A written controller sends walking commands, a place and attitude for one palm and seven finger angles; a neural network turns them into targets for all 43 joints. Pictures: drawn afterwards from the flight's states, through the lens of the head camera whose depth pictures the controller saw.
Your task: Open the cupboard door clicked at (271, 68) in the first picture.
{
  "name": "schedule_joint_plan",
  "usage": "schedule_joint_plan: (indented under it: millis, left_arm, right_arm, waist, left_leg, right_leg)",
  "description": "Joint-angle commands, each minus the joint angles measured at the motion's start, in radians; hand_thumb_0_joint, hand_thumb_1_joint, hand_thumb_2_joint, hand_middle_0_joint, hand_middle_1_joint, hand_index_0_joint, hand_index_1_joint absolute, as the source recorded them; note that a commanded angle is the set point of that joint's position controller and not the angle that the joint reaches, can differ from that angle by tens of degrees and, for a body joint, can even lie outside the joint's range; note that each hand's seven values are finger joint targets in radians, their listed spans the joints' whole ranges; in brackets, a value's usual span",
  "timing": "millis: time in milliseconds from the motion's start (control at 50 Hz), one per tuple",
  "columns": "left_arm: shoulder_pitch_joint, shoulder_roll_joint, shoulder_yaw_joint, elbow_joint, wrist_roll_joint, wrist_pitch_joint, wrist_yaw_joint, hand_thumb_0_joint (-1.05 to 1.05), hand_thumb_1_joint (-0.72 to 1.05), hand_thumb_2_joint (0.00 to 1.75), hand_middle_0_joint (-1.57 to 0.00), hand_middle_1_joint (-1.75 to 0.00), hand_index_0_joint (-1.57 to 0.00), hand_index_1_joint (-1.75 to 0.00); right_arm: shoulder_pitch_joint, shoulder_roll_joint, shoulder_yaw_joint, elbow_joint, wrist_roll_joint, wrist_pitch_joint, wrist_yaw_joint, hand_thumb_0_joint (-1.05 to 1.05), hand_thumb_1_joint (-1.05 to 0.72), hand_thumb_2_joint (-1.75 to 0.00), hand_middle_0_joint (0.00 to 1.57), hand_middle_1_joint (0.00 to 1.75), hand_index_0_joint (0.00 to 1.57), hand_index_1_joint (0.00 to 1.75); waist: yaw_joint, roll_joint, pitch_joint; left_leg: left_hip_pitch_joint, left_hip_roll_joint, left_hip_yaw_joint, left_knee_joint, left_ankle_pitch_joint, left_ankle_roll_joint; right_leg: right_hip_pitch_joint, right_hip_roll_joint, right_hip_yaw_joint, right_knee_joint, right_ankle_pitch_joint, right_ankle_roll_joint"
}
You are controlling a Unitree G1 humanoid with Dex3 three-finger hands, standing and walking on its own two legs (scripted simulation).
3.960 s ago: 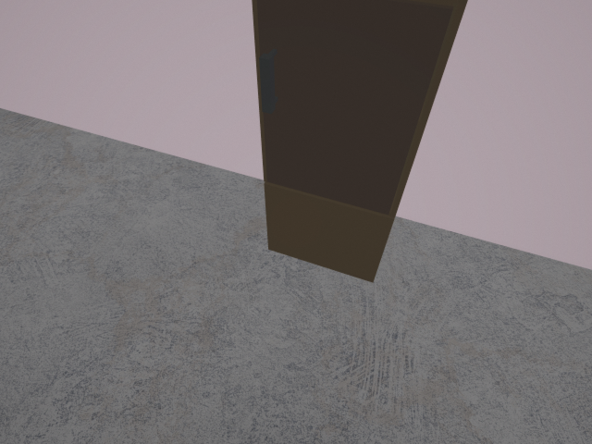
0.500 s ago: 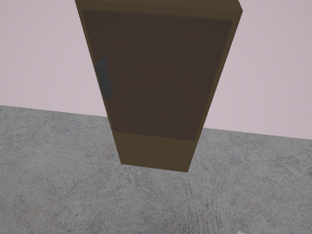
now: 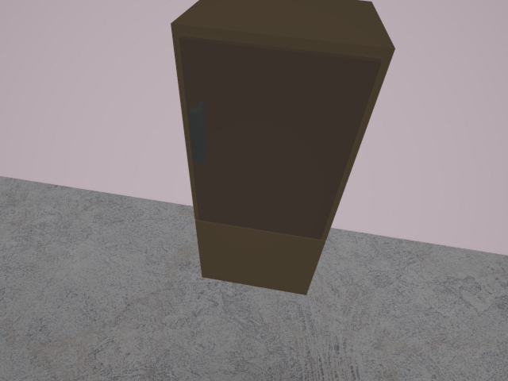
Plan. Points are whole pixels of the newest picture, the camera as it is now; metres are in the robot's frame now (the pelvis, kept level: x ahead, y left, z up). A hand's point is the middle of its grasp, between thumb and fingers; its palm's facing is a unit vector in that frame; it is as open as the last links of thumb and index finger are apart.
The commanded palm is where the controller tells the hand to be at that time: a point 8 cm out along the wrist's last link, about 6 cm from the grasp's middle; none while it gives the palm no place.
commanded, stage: come to a stop and stand still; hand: left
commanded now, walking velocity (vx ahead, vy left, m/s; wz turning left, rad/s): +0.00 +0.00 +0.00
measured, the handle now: (200, 131) +0.67 +0.18 +0.04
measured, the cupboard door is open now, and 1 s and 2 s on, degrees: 0 0 0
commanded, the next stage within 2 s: look again from close up in 1.92 s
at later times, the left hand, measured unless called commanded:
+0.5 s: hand out of the picture -0.06 +0.22 -0.19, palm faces +0.05 -0.99 -0.15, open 7.3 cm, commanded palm none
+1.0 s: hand out of the picture -0.21 +0.17 -0.16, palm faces +0.02 -0.99 -0.15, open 7.3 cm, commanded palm none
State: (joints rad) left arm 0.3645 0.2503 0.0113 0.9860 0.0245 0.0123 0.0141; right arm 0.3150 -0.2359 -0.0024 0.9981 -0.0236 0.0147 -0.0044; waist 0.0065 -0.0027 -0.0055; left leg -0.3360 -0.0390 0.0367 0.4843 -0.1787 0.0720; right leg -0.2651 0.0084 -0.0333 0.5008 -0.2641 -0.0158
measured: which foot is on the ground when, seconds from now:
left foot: down 0.00-0.20, up 0.22-0.36, down 0.38-0.84, up 0.86-1.00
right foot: down 0.00-0.38, up 0.40-0.82, down 0.84-1.00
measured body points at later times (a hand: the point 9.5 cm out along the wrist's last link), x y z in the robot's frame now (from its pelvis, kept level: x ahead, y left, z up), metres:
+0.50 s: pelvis -0.11 +0.04 -0.01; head -0.16 +0.07 +0.44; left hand -0.06 +0.27 -0.17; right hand -0.13 -0.20 -0.15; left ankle -0.07 +0.11 -0.74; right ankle -0.04 -0.10 -0.66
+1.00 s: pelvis -0.18 +0.01 +0.01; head -0.21 +0.02 +0.46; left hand -0.21 +0.22 -0.15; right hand -0.24 -0.22 -0.14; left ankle -0.11 +0.12 -0.65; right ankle -0.18 -0.09 -0.74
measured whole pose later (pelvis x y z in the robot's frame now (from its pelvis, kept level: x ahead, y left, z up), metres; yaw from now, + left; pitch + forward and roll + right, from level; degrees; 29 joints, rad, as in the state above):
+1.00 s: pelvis -0.18 +0.01 +0.01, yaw -3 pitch -2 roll +0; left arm 0.43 0.13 0.02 1.07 0.02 -0.02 0.02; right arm 0.42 -0.17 -0.07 1.06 -0.03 0.04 0.01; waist -0.01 -0.03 -0.03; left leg -0.58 0.02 0.06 1.06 -0.19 0.01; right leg -0.12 0.00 -0.07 0.31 -0.16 -0.03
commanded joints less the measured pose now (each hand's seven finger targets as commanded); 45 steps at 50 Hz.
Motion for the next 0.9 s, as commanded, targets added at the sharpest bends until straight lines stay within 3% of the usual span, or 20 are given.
schedule_joint_plan:
  millis: [0, 120, 160, 180, 200, 220, 240, 320, 340, 360, 380, 400, 440, 500, 640, 760, 780, 820, 840, 880]
  left_arm:
    - [0.055, 0.108, 0.033, -0.028, 0.002, -0.011, 0.004, 0.00, 0.90, 0.90, -0.20, -0.30, -0.20, -0.30]
    - [0.213, 0.070, 0.043, 0.026, 0.007, 0.011, 0.002, 0.00, 0.90, 0.90, -0.20, -0.30, -0.20, -0.30]
    - [0.206, 0.098, 0.047, 0.013, 0.017, 0.013, 0.007, 0.00, 0.90, 0.90, -0.20, -0.30, -0.20, -0.30]
    - [0.118, 0.151, 0.058, -0.021, 0.017, 0.012, 0.017, 0.00, 0.90, 0.90, -0.20, -0.30, -0.20, -0.30]
    - [-0.075, 0.198, 0.080, -0.085, 0.017, 0.021, 0.028, 0.00, 0.90, 0.90, -0.20, -0.30, -0.20, -0.30]
    - [-0.287, 0.248, 0.095, -0.146, 0.015, 0.012, 0.041, 0.00, 0.90, 0.90, -0.20, -0.30, -0.20, -0.30]
    - [-0.392, 0.208, 0.085, -0.170, 0.021, -0.001, 0.042, 0.00, 0.90, 0.90, -0.20, -0.30, -0.20, -0.30]
    - [-0.072, 0.072, 0.049, -0.072, 0.009, 0.019, 0.033, 0.00, 0.90, 0.90, -0.20, -0.30, -0.20, -0.30]
    - [-0.030, 0.020, 0.041, -0.062, -0.006, 0.025, 0.025, 0.00, 0.90, 0.90, -0.20, -0.30, -0.20, -0.30]
    - [-0.013, -0.013, 0.047, -0.082, -0.016, 0.025, 0.013, 0.00, 0.90, 0.90, -0.20, -0.30, -0.20, -0.30]
    - [-0.023, 0.008, 0.057, -0.107, -0.006, 0.026, 0.000, 0.00, 0.90, 0.90, -0.20, -0.30, -0.20, -0.30]
    - [-0.067, 0.025, 0.066, -0.095, 0.011, 0.034, 0.003, 0.00, 0.90, 0.90, -0.20, -0.30, -0.20, -0.30]
    - [-0.019, 0.037, 0.066, -0.066, 0.015, 0.022, -0.007, 0.00, 0.90, 0.90, -0.20, -0.30, -0.20, -0.30]
    - [0.010, 0.007, 0.052, -0.038, 0.011, 0.010, -0.020, 0.00, 0.90, 0.90, -0.20, -0.30, -0.20, -0.30]
    - [-0.096, -0.032, 0.040, -0.062, 0.006, -0.003, -0.028, 0.00, 0.90, 0.90, -0.20, -0.30, -0.20, -0.30]
    - [0.126, -0.068, 0.038, 0.032, -0.012, 0.003, -0.021, 0.00, 0.90, 0.90, -0.20, -0.30, -0.20, -0.30]
    - [0.205, -0.044, 0.046, 0.060, -0.010, 0.002, -0.011, 0.00, 0.90, 0.90, -0.20, -0.30, -0.20, -0.30]
    - [0.215, 0.071, 0.060, 0.047, 0.010, -0.003, 0.019, 0.00, 0.90, 0.90, -0.20, -0.30, -0.20, -0.30]
    - [0.160, 0.068, 0.061, 0.029, -0.006, -0.024, 0.022, 0.00, 0.90, 0.90, -0.20, -0.30, -0.20, -0.30]
    - [0.003, 0.017, 0.039, -0.007, -0.007, -0.052, 0.017, 0.00, 0.90, 0.90, -0.20, -0.30, -0.20, -0.30]
  right_arm:
    - [-0.052, -0.175, -0.050, -0.056, -0.001, -0.024, -0.011, 0.00, -0.90, -0.90, 0.20, 0.30, 0.20, 0.30]
    - [-0.138, -0.185, -0.063, -0.061, 0.001, -0.007, -0.011, 0.00, -0.90, -0.90, 0.20, 0.30, 0.20, 0.30]
    - [-0.137, -0.143, -0.063, -0.074, 0.005, 0.013, -0.006, 0.00, -0.90, -0.90, 0.20, 0.30, 0.20, 0.30]
    - [-0.082, -0.109, -0.072, -0.070, 0.006, 0.036, -0.006, 0.00, -0.90, -0.90, 0.20, 0.30, 0.20, 0.30]
    - [0.004, -0.140, -0.105, -0.037, 0.002, 0.061, -0.006, 0.00, -0.90, -0.90, 0.20, 0.30, 0.20, 0.30]
    - [0.137, -0.183, -0.127, -0.009, 0.001, 0.071, -0.006, 0.00, -0.90, -0.90, 0.20, 0.30, 0.20, 0.30]
    - [0.256, -0.139, -0.115, 0.023, 0.000, 0.046, -0.002, 0.00, -0.90, -0.90, 0.20, 0.30, 0.20, 0.30]
    - [0.213, 0.043, -0.035, 0.002, 0.005, -0.006, 0.000, 0.00, -0.90, -0.90, 0.20, 0.30, 0.20, 0.30]
    - [0.195, 0.003, -0.036, -0.014, -0.006, -0.014, -0.011, 0.00, -0.90, -0.90, 0.20, 0.30, 0.20, 0.30]
    - [0.145, -0.074, -0.052, -0.048, -0.016, -0.018, -0.024, 0.00, -0.90, -0.90, 0.20, 0.30, 0.20, 0.30]
    - [0.039, -0.139, -0.058, -0.089, -0.016, -0.016, -0.027, 0.00, -0.90, -0.90, 0.20, 0.30, 0.20, 0.30]
    - [-0.031, -0.125, -0.056, -0.090, -0.013, -0.022, -0.030, 0.00, -0.90, -0.90, 0.20, 0.30, 0.20, 0.30]
    - [-0.071, -0.083, -0.046, -0.086, -0.010, -0.042, -0.026, 0.00, -0.90, -0.90, 0.20, 0.30, 0.20, 0.30]
    - [0.041, -0.083, -0.061, -0.032, -0.003, -0.062, -0.030, 0.00, -0.90, -0.90, 0.20, 0.30, 0.20, 0.30]
    - [0.252, -0.047, -0.062, 0.045, -0.014, -0.061, -0.040, 0.00, -0.90, -0.90, 0.20, 0.30, 0.20, 0.30]
    - [0.158, -0.054, -0.069, 0.054, -0.010, -0.032, -0.026, 0.00, -0.90, -0.90, 0.20, 0.30, 0.20, 0.30]
    - [0.122, -0.028, -0.065, 0.052, -0.005, -0.029, -0.021, 0.00, -0.90, -0.90, 0.20, 0.30, 0.20, 0.30]
    - [0.063, 0.064, -0.047, 0.000, 0.005, -0.025, -0.013, 0.00, -0.90, -0.90, 0.20, 0.30, 0.20, 0.30]
    - [0.017, -0.003, -0.064, -0.011, -0.011, -0.012, -0.002, 0.00, -0.90, -0.90, 0.20, 0.30, 0.20, 0.30]
    - [0.098, 0.021, -0.072, 0.012, -0.005, 0.001, 0.020, 0.00, -0.90, -0.90, 0.20, 0.30, 0.20, 0.30]
  waist:
    - [0.018, 0.043, 0.060]
    - [0.087, 0.059, 0.031]
    - [0.074, -0.111, 0.104]
    - [0.024, -0.266, 0.103]
    - [-0.060, -0.272, 0.067]
    - [-0.177, -0.241, 0.035]
    - [-0.231, -0.207, 0.033]
    - [-0.057, 0.000, 0.180]
    - [-0.042, 0.164, 0.191]
    - [-0.025, 0.255, 0.172]
    - [0.015, 0.194, 0.115]
    - [0.029, 0.232, 0.150]
    - [0.067, 0.049, 0.194]
    - [0.022, 0.084, 0.099]
    - [-0.084, 0.098, 0.072]
    - [0.017, 0.141, 0.038]
    - [0.053, 0.073, 0.051]
    - [0.069, -0.298, 0.181]
    - [0.051, -0.196, 0.179]
    - [-0.050, -0.147, 0.199]
  left_leg:
    - [-0.131, 0.149, -0.229, -0.256, -0.463, -0.002]
    - [-0.297, 0.163, -0.202, -0.282, -0.509, 0.011]
    - [-0.291, 0.041, -0.100, -0.047, -0.498, -0.042]
    - [-0.093, -0.046, -0.002, 0.360, -0.272, -0.082]
    - [0.059, -0.062, -0.047, 0.753, -0.190, -0.069]
    - [0.152, -0.025, -0.111, 0.963, -0.171, -0.060]
    - [0.224, -0.006, -0.056, 0.909, -0.208, -0.051]
    - [0.138, -0.005, 0.035, -0.107, -0.286, -0.041]
    - [0.070, 0.096, -0.127, -0.222, -0.346, -0.015]
    - [-0.064, 0.311, -0.375, -0.343, -0.496, 0.076]
    - [-0.181, 0.395, -0.510, -0.404, -0.621, 0.147]
    - [-0.241, 0.393, -0.594, -0.429, -0.726, 0.138]
    - [-0.268, 0.347, -0.497, -0.389, -0.631, 0.127]
    - [-0.061, 0.270, -0.341, -0.345, -0.526, 0.081]
    - [0.193, 0.305, -0.364, -0.394, -0.467, 0.092]
    - [-0.040, 0.192, -0.199, -0.354, -0.461, 0.000]
    - [-0.160, 0.143, -0.145, -0.249, -0.444, -0.028]
    - [-0.477, -0.018, 0.066, 0.299, -0.349, -0.059]
    - [-0.432, 0.050, -0.030, 0.450, -0.247, -0.040]
    - [-0.360, 0.082, -0.018, 0.609, -0.079, -0.052]
  right_leg:
    - [0.043, -0.043, 0.078, -0.047, -0.199, -0.032]
    - [0.253, -0.010, 0.017, 0.096, -0.135, -0.035]
    - [0.079, -0.113, 0.203, -0.132, -0.414, -0.079]
    - [-0.235, -0.295, 0.430, -0.396, -0.667, -0.149]
    - [-0.489, -0.382, 0.493, -0.486, -0.595, -0.177]
    - [-0.627, -0.377, 0.420, -0.454, -0.476, -0.170]
    - [-0.641, -0.289, 0.238, -0.380, -0.371, -0.106]
    - [-0.325, -0.129, 0.148, -0.038, -0.350, -0.045]
    - [-0.320, -0.035, 0.087, 0.185, -0.285, -0.007]
    - [-0.324, 0.024, 0.025, 0.473, -0.187, 0.033]
    - [-0.300, -0.003, 0.099, 0.665, -0.133, 0.026]
    - [-0.368, -0.014, 0.150, 0.752, -0.077, 0.024]
    - [-0.355, -0.029, 0.137, 0.821, 0.015, 0.017]
    - [-0.344, -0.014, 0.048, 0.699, 0.008, 0.017]
    - [-0.266, -0.027, -0.003, 0.259, -0.172, 0.001]
    - [0.228, 0.049, -0.095, -0.142, -0.122, -0.045]
    - [0.362, 0.003, -0.044, -0.211, -0.123, -0.068]
    - [0.311, -0.396, 0.417, -0.450, -0.481, -0.168]
    - [0.124, -0.410, 0.451, -0.490, -0.548, -0.163]
    - [-0.025, -0.323, 0.307, -0.478, -0.460, -0.138]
